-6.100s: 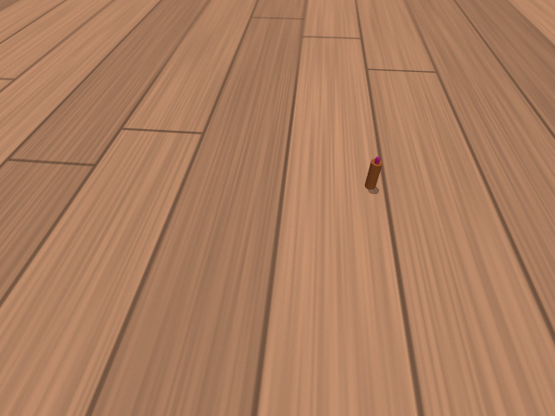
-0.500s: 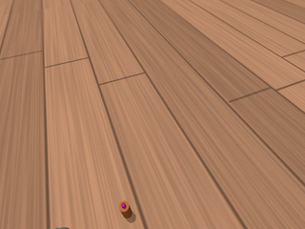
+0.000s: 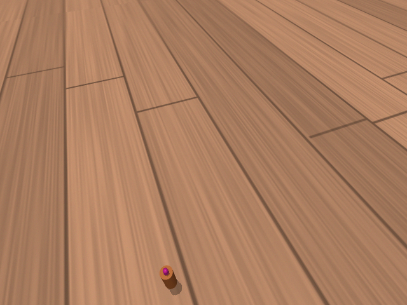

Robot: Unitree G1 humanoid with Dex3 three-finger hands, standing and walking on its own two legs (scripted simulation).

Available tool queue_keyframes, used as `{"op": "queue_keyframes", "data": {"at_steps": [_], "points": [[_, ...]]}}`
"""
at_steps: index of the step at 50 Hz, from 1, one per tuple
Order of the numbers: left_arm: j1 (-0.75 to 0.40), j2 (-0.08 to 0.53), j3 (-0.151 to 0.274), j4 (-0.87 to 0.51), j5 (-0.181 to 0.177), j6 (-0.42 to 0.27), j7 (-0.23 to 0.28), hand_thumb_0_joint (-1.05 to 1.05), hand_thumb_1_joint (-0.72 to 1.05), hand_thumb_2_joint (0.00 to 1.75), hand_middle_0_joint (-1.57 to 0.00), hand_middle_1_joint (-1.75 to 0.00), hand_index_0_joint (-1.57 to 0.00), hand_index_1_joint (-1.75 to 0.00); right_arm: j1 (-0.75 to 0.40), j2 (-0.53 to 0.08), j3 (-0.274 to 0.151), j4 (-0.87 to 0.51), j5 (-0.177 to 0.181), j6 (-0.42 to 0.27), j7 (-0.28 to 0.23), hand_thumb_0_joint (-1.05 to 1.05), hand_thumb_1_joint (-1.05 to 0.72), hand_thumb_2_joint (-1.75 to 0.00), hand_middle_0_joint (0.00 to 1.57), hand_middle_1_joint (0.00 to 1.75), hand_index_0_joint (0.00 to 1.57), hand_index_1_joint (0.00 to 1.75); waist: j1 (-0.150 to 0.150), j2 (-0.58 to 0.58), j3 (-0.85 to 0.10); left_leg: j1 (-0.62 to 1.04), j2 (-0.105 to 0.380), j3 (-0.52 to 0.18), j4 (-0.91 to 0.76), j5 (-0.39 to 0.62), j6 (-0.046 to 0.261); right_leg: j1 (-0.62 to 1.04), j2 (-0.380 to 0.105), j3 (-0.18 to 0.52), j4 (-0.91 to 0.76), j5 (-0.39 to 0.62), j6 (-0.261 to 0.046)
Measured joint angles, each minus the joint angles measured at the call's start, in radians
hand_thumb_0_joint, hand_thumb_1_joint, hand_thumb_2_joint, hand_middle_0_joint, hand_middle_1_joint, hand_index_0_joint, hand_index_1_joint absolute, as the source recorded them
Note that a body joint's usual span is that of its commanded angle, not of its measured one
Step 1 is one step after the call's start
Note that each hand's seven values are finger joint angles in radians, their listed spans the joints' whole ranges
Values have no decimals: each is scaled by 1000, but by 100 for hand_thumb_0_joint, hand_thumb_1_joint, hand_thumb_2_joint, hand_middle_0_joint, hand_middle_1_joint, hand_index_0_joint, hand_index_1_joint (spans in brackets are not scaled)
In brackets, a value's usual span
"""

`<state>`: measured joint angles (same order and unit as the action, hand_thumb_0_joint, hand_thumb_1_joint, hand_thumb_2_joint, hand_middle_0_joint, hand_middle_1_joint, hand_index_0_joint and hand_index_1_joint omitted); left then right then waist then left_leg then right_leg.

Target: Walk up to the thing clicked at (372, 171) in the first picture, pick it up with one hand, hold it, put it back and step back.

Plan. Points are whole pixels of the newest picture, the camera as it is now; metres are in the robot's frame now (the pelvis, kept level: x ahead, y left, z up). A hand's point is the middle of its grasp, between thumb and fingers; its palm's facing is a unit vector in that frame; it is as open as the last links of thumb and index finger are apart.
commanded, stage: stand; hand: left
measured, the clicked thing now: (168, 276) +0.34 +0.20 -0.68
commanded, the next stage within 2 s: go down in 1.56 s
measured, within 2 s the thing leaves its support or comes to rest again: neither
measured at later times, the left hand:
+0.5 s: hand out of the picture +0.09 +0.25 -0.15, palm faces -0.03 -0.94 -0.35, open 7.4 cm
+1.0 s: hand out of the picture +0.09 +0.25 -0.15, palm faces -0.02 -0.93 -0.36, open 7.4 cm
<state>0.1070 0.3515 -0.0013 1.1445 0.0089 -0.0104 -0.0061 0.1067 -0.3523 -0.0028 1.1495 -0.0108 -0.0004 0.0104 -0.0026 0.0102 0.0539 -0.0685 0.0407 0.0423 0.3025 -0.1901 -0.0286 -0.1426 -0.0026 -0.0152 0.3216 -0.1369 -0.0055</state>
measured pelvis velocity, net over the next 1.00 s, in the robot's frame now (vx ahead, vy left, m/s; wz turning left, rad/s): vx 0.01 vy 0.00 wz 0.00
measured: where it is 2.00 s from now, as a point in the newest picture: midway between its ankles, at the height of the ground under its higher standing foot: outside the picture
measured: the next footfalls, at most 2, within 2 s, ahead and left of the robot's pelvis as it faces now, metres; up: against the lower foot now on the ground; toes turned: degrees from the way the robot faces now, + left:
none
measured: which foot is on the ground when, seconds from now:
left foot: down 0.00-1.00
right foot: down 0.00-1.00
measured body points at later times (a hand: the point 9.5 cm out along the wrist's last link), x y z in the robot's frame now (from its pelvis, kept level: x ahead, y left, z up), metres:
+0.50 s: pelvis +0.01 +0.00 +0.00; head +0.02 -0.01 +0.45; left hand +0.09 +0.30 -0.13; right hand +0.08 -0.30 -0.14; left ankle -0.01 +0.14 -0.75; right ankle +0.03 -0.11 -0.75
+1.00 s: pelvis +0.01 +0.00 +0.00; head +0.02 -0.01 +0.45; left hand +0.09 +0.30 -0.13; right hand +0.09 -0.30 -0.14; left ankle -0.01 +0.14 -0.75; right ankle +0.03 -0.11 -0.75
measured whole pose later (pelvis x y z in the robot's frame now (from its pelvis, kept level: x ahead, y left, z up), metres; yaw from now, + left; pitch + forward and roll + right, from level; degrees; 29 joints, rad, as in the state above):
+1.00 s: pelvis +0.01 +0.00 +0.00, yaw +0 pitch -2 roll +0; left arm 0.10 0.35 0.00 1.13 0.01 -0.01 0.00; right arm 0.11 -0.35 0.00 1.13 -0.01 0.00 0.00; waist 0.00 0.02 0.05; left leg -0.06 0.05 0.04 0.29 -0.20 -0.04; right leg -0.13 0.01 -0.02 0.32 -0.16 -0.01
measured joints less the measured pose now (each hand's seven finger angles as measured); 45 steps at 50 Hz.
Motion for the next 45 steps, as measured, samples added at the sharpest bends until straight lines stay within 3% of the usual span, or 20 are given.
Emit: {"op": "queue_keyframes", "data": {"at_steps": [45], "points": [[-12, -1, -3, -10, 1, -3, 1, 1, 90, 90, -20, -30, -21, -30, 4, -1, 4, -16, 1, -3, -6, 0, -91, -90, 20, 30, 21, 30, 0, 4, -7, 11, 6, -7, -11, -11, -8, 7, 6, -7, 2, -21, -7]]}}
